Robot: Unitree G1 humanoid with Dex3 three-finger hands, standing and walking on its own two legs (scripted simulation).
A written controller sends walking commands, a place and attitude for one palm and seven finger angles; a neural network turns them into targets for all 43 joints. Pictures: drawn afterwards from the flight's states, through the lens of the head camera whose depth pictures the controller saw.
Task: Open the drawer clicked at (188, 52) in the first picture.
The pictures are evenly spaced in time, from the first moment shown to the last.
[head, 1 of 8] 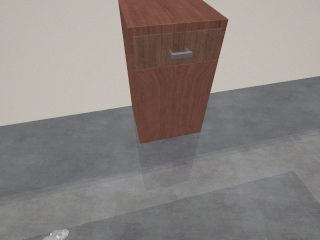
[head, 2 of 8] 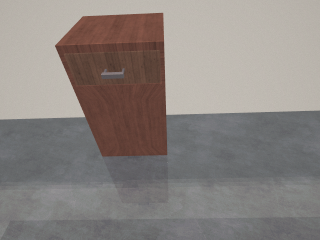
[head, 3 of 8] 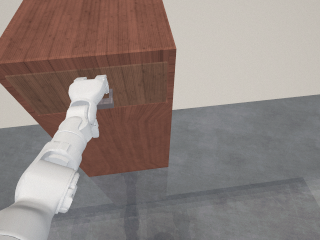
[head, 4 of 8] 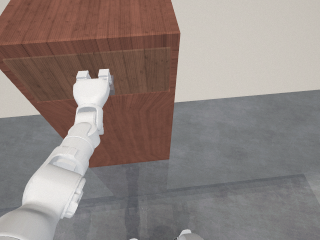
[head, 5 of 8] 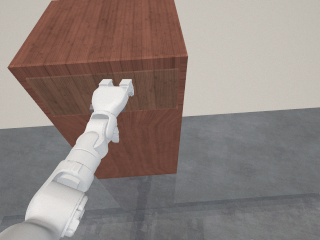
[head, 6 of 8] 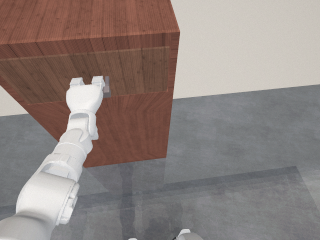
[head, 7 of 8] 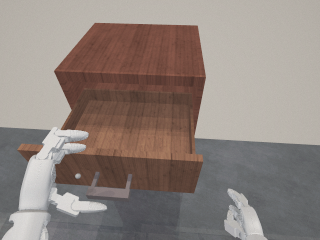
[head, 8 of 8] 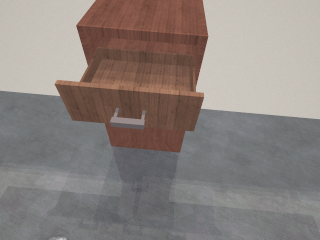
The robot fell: no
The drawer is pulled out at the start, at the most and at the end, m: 0.00 0.30 0.29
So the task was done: yes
